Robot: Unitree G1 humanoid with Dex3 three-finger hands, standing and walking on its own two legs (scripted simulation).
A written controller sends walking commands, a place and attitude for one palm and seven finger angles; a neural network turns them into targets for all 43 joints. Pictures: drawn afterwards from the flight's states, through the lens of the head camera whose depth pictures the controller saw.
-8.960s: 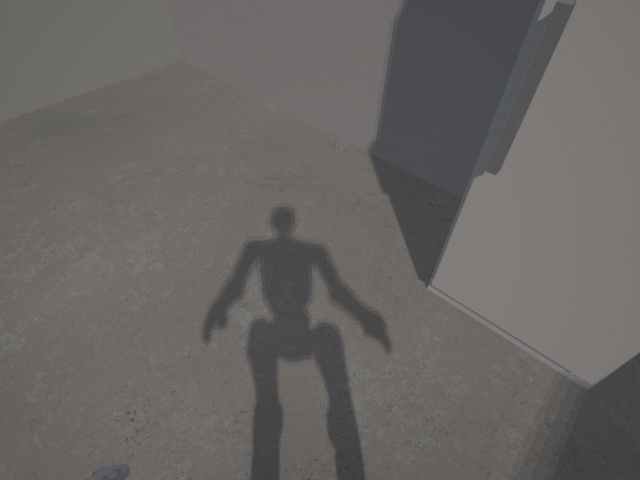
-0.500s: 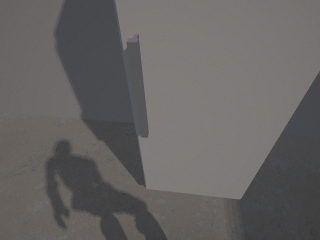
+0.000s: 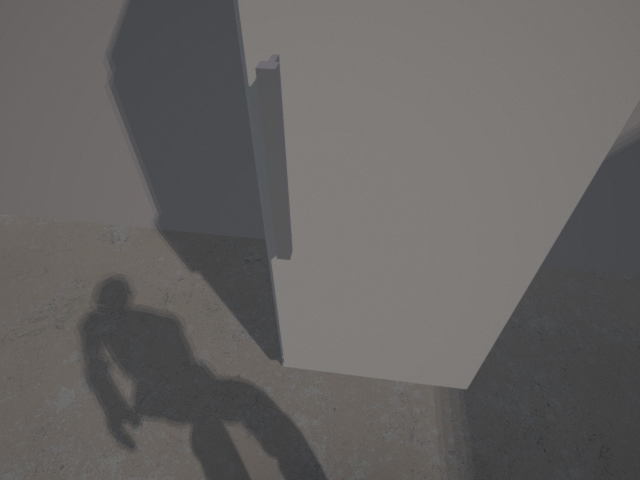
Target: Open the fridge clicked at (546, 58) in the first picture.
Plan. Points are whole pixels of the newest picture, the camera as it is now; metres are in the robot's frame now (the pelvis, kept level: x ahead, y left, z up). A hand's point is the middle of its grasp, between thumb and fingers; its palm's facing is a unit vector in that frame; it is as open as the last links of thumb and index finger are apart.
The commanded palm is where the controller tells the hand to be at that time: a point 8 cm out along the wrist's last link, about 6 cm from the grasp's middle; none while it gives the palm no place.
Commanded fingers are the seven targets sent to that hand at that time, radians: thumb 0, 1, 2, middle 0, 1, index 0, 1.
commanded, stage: come to a stop and stand still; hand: left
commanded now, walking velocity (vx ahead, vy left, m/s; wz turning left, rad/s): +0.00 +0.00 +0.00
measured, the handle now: (280, 171) +0.58 +0.11 +0.10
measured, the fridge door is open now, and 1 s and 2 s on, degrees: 0 0 0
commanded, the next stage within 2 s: look again from close up in 0.68 s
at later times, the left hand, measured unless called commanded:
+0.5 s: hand out of the picture -0.03 +0.18 -0.16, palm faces +0.02 -0.98 -0.19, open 7.3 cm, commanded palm none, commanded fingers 0.00 0.90 0.90 -0.20 -0.30 -0.20 -0.30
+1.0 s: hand out of the picture -0.04 +0.15 -0.16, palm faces +0.03 -0.99 -0.17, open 7.3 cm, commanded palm none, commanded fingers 0.00 0.90 0.90 -0.20 -0.30 -0.20 -0.30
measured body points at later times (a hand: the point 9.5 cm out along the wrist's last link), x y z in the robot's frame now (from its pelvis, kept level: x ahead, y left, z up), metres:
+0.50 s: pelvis -0.05 +0.00 +0.01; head -0.05 +0.00 +0.46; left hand -0.04 +0.23 -0.15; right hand -0.06 -0.21 -0.15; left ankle -0.03 +0.11 -0.73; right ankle -0.01 -0.12 -0.73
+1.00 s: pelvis -0.03 -0.01 +0.01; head -0.02 -0.01 +0.46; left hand -0.04 +0.21 -0.14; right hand -0.03 -0.23 -0.15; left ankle -0.03 +0.11 -0.73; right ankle -0.01 -0.12 -0.73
